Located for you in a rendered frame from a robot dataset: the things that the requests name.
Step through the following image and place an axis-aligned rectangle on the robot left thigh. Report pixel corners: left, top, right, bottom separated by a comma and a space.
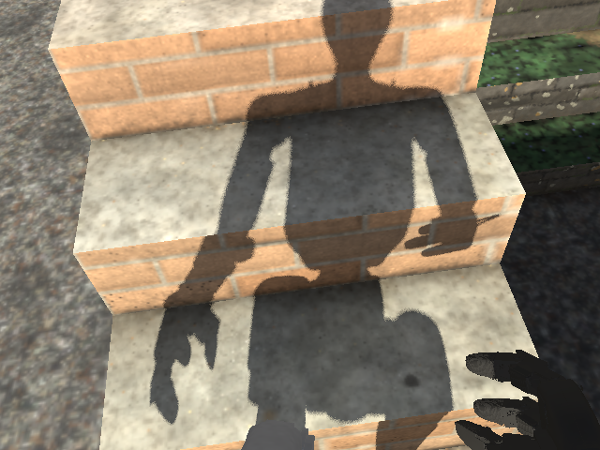
241, 419, 315, 450

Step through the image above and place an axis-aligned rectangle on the robot right hand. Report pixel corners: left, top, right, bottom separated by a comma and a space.
455, 350, 600, 450

